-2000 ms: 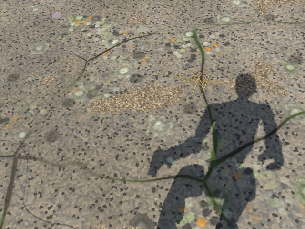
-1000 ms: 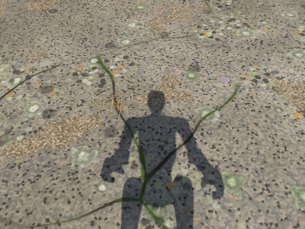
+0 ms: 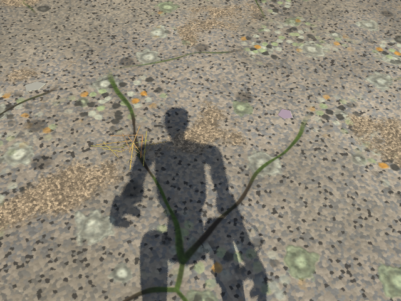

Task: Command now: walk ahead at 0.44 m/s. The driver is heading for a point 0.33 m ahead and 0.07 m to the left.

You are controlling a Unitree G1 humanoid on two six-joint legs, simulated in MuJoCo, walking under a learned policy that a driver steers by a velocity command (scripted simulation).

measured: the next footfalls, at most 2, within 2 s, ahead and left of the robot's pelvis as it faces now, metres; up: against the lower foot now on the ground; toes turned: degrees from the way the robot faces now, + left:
right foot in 0.18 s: +0.29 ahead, -0.14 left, +0.00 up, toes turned -2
left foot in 0.58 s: +0.39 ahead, +0.10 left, +0.00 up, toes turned +3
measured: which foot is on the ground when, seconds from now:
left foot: down 0.00-0.20, up 0.22-0.56, down 0.58-1.00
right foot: up 0.00-0.16, down 0.18-1.00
